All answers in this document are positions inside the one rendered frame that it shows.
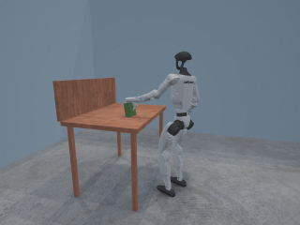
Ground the left robot hand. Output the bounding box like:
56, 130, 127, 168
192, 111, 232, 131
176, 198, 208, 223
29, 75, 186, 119
121, 97, 138, 111

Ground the table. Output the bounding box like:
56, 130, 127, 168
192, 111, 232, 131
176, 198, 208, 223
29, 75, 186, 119
52, 77, 167, 212

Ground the robot left upper arm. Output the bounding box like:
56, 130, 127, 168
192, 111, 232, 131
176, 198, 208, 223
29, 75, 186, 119
153, 74, 180, 99

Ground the humanoid robot torso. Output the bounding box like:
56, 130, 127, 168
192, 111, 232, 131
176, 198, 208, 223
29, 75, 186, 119
171, 72, 194, 130

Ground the robot right upper arm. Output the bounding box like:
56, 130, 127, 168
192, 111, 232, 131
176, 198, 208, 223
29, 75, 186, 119
191, 76, 200, 103

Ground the left robot foot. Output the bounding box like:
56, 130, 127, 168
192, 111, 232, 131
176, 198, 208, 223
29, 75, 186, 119
157, 185, 175, 197

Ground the sponge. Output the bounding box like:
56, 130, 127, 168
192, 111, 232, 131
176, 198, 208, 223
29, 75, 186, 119
124, 102, 136, 117

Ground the right robot forearm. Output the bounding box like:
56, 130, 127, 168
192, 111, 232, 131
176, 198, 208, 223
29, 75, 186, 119
186, 101, 199, 115

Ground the left robot forearm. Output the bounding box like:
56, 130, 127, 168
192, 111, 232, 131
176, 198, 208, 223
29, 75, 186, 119
133, 89, 157, 103

